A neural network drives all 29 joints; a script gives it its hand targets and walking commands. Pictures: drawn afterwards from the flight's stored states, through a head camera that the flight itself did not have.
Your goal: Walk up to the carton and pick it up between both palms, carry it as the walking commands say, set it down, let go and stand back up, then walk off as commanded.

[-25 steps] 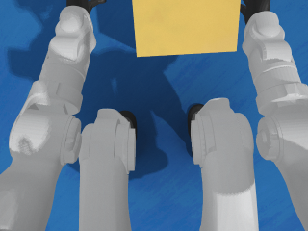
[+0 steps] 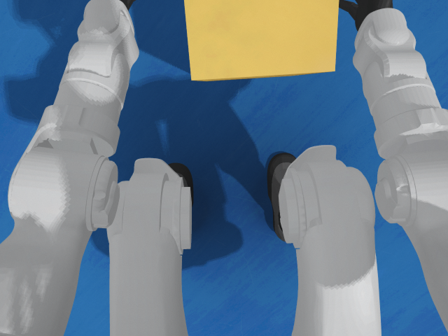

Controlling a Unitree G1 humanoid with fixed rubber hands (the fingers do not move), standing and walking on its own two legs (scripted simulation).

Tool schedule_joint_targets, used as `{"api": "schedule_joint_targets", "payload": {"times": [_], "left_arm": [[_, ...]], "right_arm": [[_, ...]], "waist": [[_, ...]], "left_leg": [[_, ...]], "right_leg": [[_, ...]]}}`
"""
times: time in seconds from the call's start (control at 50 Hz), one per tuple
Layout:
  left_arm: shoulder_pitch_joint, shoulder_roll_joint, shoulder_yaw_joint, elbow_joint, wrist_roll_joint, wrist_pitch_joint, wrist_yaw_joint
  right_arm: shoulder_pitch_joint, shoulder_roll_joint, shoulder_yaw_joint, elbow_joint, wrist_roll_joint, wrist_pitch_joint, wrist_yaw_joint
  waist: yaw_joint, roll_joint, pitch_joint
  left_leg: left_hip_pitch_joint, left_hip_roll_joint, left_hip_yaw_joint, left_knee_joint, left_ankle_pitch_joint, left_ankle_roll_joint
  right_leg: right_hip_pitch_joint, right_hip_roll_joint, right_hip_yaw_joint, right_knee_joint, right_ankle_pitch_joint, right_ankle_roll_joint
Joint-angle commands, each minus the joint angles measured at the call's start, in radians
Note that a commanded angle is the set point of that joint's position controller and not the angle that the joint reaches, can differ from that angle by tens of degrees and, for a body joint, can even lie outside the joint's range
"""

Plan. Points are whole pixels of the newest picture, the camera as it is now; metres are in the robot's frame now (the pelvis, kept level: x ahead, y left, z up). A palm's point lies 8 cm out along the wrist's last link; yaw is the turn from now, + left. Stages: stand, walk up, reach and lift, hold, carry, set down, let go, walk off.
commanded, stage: reach and lift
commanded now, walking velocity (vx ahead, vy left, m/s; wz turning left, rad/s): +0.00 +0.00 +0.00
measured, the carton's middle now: (252, 22) +0.50 -0.06 -0.25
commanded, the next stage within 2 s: none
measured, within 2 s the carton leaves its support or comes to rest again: leaves its support in 0.80 s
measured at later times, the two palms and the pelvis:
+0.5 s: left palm out of the picture +0.54 +0.08 -0.18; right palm out of the picture +0.51 -0.18 -0.19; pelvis +0.01 +0.00 +0.00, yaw +0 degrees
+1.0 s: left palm out of the picture +0.53 +0.09 -0.16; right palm (350, 8) +0.50 -0.18 -0.18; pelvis +0.01 +0.00 -0.01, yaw +0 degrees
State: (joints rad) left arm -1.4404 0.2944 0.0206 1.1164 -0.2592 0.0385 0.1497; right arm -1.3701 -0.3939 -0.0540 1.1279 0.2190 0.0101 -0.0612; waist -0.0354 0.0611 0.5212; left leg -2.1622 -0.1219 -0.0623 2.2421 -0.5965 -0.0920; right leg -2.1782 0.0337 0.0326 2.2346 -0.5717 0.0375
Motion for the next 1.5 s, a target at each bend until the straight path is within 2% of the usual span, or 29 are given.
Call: {"api": "schedule_joint_targets", "payload": {"times": [0.0, 0.06, 0.16, 0.22, 0.28, 0.44, 0.52, 0.56, 0.62, 0.64, 0.68, 0.74, 0.76, 0.78, 0.8, 0.82, 0.86, 0.9, 0.98, 1.08, 1.1, 1.14, 1.18, 1.2, 1.22, 1.24, 1.3, 1.38, 1.48], "left_arm": [[-0.206, -0.121, -0.008, -0.16, 0.001, -0.055, 0.003], [-0.226, -0.186, -0.027, -0.171, -0.005, -0.059, -0.002], [-0.237, -0.247, -0.015, -0.151, 0.023, -0.062, 0.0], [-0.243, -0.293, 0.009, -0.119, 0.057, -0.06, 0.0], [-0.205, -0.331, 0.055, -0.064, 0.117, -0.059, -0.001], [-0.413, -0.926, 0.002, -0.101, 0.169, -0.016, -0.156], [-0.401, -1.054, 0.02, -0.095, 0.196, 0.013, -0.196], [-0.393, -1.094, 0.028, -0.102, 0.205, 0.021, -0.207], [-0.388, -1.133, 0.034, -0.115, 0.205, 0.023, -0.217], [-0.385, -1.142, 0.035, -0.119, 0.203, 0.024, -0.221], [-0.396, -1.139, 0.032, -0.135, 0.203, 0.024, -0.219], [-0.392, -1.148, 0.028, -0.139, 0.205, 0.027, -0.216], [-0.393, -1.155, 0.025, -0.141, 0.202, 0.025, -0.212], [-0.391, -1.153, 0.024, -0.152, 0.204, 0.024, -0.211], [-0.394, -1.146, 0.02, -0.155, 0.206, 0.027, -0.208], [-0.385, -1.156, 0.027, -0.144, 0.213, 0.029, -0.206], [-0.383, -1.161, 0.037, -0.136, 0.222, 0.035, -0.203], [-0.388, -1.17, 0.034, -0.146, 0.221, 0.043, -0.199], [-0.422, -1.203, 0.004, -0.19, 0.211, 0.057, -0.188], [-0.455, -1.251, -0.023, -0.222, 0.203, 0.09, -0.185], [-0.457, -1.256, -0.028, -0.226, 0.205, 0.101, -0.184], [-0.477, -1.276, -0.043, -0.26, 0.193, 0.121, -0.188], [-0.486, -1.295, -0.049, -0.266, 0.188, 0.144, -0.194], [-0.481, -1.294, -0.046, -0.27, 0.192, 0.156, -0.199], [-0.483, -1.307, -0.043, -0.258, 0.193, 0.167, -0.205], [-0.449, -1.334, -0.029, -0.199, 0.21, 0.182, -0.211], [-0.478, -1.347, -0.052, -0.279, 0.197, 0.194, -0.213], [-0.528, -1.386, -0.112, -0.383, 0.159, 0.2, -0.205], [-0.503, -1.365, -0.074, -0.324, 0.188, 0.224, -0.207]], "right_arm": [[-0.363, 0.026, 0.039, -0.187, 0.027, -0.051, 0.001], [-0.37, 0.08, 0.056, -0.186, 0.032, -0.055, 0.004], [-0.344, 0.134, 0.028, -0.111, 0.0, -0.055, 0.004], [-0.361, 0.19, 0.031, -0.098, -0.013, -0.054, 0.012], [-0.377, 0.239, 0.026, -0.091, -0.03, -0.055, 0.025], [-0.639, 0.865, 0.167, -0.205, -0.048, -0.001, 0.172], [-0.627, 0.963, 0.132, -0.209, -0.078, 0.022, 0.209], [-0.614, 0.994, 0.129, -0.233, -0.086, 0.025, 0.219], [-0.598, 1.02, 0.125, -0.247, -0.097, 0.026, 0.219], [-0.584, 1.029, 0.121, -0.251, -0.102, 0.027, 0.218], [-0.59, 1.04, 0.126, -0.268, -0.094, 0.029, 0.216], [-0.586, 1.043, 0.132, -0.278, -0.093, 0.032, 0.21], [-0.606, 1.044, 0.139, -0.297, -0.084, 0.027, 0.208], [-0.588, 1.042, 0.138, -0.289, -0.091, 0.031, 0.206], [-0.602, 1.041, 0.149, -0.303, -0.081, 0.032, 0.205], [-0.6, 1.037, 0.148, -0.302, -0.087, 0.034, 0.204], [-0.626, 1.031, 0.151, -0.317, -0.086, 0.035, 0.204], [-0.649, 1.025, 0.161, -0.355, -0.08, 0.038, 0.202], [-0.717, 1.021, 0.184, -0.445, -0.064, 0.043, 0.192], [-0.76, 1.03, 0.193, -0.494, -0.06, 0.071, 0.195], [-0.776, 1.04, 0.197, -0.507, -0.055, 0.079, 0.198], [-0.8, 1.041, 0.207, -0.549, -0.057, 0.096, 0.202], [-0.823, 1.059, 0.214, -0.567, -0.056, 0.117, 0.21], [-0.816, 1.071, 0.221, -0.567, -0.059, 0.132, 0.216], [-0.816, 1.087, 0.219, -0.552, -0.06, 0.142, 0.224], [-0.818, 1.096, 0.214, -0.554, -0.068, 0.15, 0.231], [-0.854, 1.146, 0.245, -0.643, -0.058, 0.164, 0.241], [-0.901, 1.178, 0.3, -0.735, -0.043, 0.178, 0.228], [-0.936, 1.176, 0.321, -0.761, -0.067, 0.199, 0.21]], "waist": [[-0.044, -0.066, -1.487], [-0.059, -0.059, -1.5], [-0.082, -0.035, -1.457], [-0.073, -0.04, -1.433], [-0.037, -0.029, -1.387], [-0.034, -0.038, -1.32], [-0.047, -0.001, -1.275], [-0.042, 0.01, -1.265], [-0.051, 0.004, -1.257], [-0.064, -0.003, -1.266], [-0.053, 0.001, -1.282], [-0.063, -0.017, -1.294], [-0.052, -0.01, -1.311], [-0.061, -0.02, -1.307], [-0.045, -0.015, -1.319], [-0.053, -0.025, -1.312], [-0.041, -0.03, -1.31], [-0.036, -0.026, -1.345], [-0.052, -0.022, -1.456], [-0.07, -0.006, -1.593], [-0.064, -0.001, -1.634], [-0.081, -0.007, -1.744], [-0.083, -0.011, -1.82], [-0.072, -0.025, -1.854], [-0.07, -0.024, -1.854], [-0.083, -0.018, -1.802], [-0.066, -0.058, -1.904], [-0.064, -0.07, -2.091], [-0.036, -0.128, -2.026]], "left_leg": [[0.5, 0.022, 0.128, -0.167, 0.346, 0.038], [0.526, 0.016, 0.127, -0.167, 0.367, 0.036], [0.539, 0.0, 0.117, -0.169, 0.368, 0.029], [0.541, -0.008, 0.11, -0.172, 0.371, 0.029], [0.547, -0.02, 0.112, -0.177, 0.361, 0.029], [0.465, -0.067, 0.121, -0.147, 0.356, 0.049], [0.409, -0.08, 0.124, -0.138, 0.356, 0.053], [0.382, -0.084, 0.126, -0.133, 0.376, 0.055], [0.336, -0.088, 0.128, -0.128, 0.385, 0.06], [0.327, -0.088, 0.128, -0.126, 0.384, 0.063], [0.329, -0.087, 0.129, -0.129, 0.388, 0.064], [0.329, -0.088, 0.127, -0.128, 0.392, 0.066], [0.338, -0.09, 0.127, -0.131, 0.402, 0.065], [0.328, -0.09, 0.129, -0.131, 0.392, 0.066], [0.347, -0.088, 0.128, -0.134, 0.397, 0.065], [0.34, -0.087, 0.127, -0.137, 0.386, 0.067], [0.338, -0.09, 0.128, -0.148, 0.368, 0.068], [0.371, -0.089, 0.125, -0.154, 0.362, 0.068], [0.454, -0.089, 0.122, -0.168, 0.363, 0.065], [0.553, -0.084, 0.123, -0.191, 0.339, 0.056], [0.586, -0.081, 0.122, -0.198, 0.324, 0.055], [0.646, -0.079, 0.126, -0.205, 0.327, 0.052], [0.683, -0.076, 0.132, -0.215, 0.317, 0.048], [0.703, -0.073, 0.137, -0.223, 0.32, 0.049], [0.7, -0.069, 0.139, -0.23, 0.305, 0.048], [0.677, -0.068, 0.15, -0.228, 0.296, 0.049], [0.688, -0.074, 0.156, -0.234, 0.35, 0.057], [0.739, -0.081, 0.153, -0.231, 0.416, 0.056], [0.652, -0.076, 0.164, -0.256, 0.333, 0.069]], "right_leg": [[0.654, 0.009, -0.055, -0.193, 0.428, 0.002], [0.643, 0.016, -0.061, -0.194, 0.438, 0.0], [0.589, 0.027, -0.067, -0.19, 0.415, -0.005], [0.561, 0.031, -0.069, -0.186, 0.408, -0.003], [0.519, 0.04, -0.072, -0.184, 0.372, 0.0], [0.467, 0.083, -0.084, -0.149, 0.368, -0.013], [0.424, 0.094, -0.091, -0.137, 0.377, -0.027], [0.415, 0.099, -0.088, -0.133, 0.407, -0.029], [0.422, 0.102, -0.082, -0.136, 0.435, -0.032], [0.434, 0.102, -0.081, -0.137, 0.443, -0.03], [0.437, 0.103, -0.077, -0.137, 0.454, -0.027], [0.447, 0.104, -0.077, -0.141, 0.466, -0.025], [0.448, 0.105, -0.077, -0.141, 0.47, -0.024], [0.448, 0.107, -0.076, -0.146, 0.465, -0.023], [0.448, 0.105, -0.073, -0.148, 0.466, -0.021], [0.452, 0.105, -0.076, -0.151, 0.458, -0.021], [0.454, 0.105, -0.075, -0.156, 0.438, -0.021], [0.46, 0.107, -0.077, -0.164, 0.426, -0.021], [0.506, 0.107, -0.094, -0.171, 0.42, -0.014], [0.54, 0.101, -0.117, -0.187, 0.378, -0.018], [0.56, 0.097, -0.122, -0.19, 0.363, -0.019], [0.614, 0.095, -0.135, -0.2, 0.36, -0.02], [0.66, 0.091, -0.145, -0.209, 0.346, -0.02], [0.683, 0.091, -0.146, -0.218, 0.339, -0.021], [0.691, 0.087, -0.152, -0.22, 0.326, -0.022], [0.668, 0.085, -0.159, -0.23, 0.321, -0.02], [0.752, 0.096, -0.157, -0.244, 0.381, -0.014], [0.857, 0.102, -0.152, -0.245, 0.455, -0.007], [0.884, 0.104, -0.144, -0.292, 0.395, 0.001]]}}
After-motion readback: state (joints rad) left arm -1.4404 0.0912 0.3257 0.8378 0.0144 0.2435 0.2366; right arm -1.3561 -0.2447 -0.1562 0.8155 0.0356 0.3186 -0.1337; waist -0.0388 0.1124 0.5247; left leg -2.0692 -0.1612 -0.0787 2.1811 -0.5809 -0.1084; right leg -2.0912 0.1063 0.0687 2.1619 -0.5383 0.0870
